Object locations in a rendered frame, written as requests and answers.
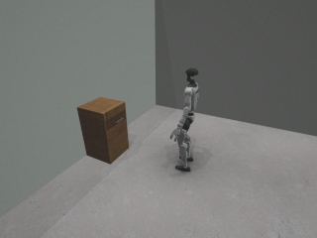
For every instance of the left robot upper arm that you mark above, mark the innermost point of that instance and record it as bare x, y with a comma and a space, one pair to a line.
188, 96

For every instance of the handle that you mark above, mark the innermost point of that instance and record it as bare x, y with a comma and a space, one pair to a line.
121, 119

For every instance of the left robot thigh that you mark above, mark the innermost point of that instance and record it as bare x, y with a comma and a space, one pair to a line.
182, 134

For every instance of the right robot thigh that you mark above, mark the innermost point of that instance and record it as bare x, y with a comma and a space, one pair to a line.
187, 137

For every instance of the robot left hand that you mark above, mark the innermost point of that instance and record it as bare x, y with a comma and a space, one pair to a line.
176, 132

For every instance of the drawer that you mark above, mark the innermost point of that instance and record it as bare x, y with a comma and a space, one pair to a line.
110, 122

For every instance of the cabinet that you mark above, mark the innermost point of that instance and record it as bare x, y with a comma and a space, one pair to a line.
100, 144

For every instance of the robot left forearm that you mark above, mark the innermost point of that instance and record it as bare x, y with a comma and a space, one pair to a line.
183, 117

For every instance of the robot thigh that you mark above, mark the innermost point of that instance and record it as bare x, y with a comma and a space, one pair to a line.
187, 137
182, 134

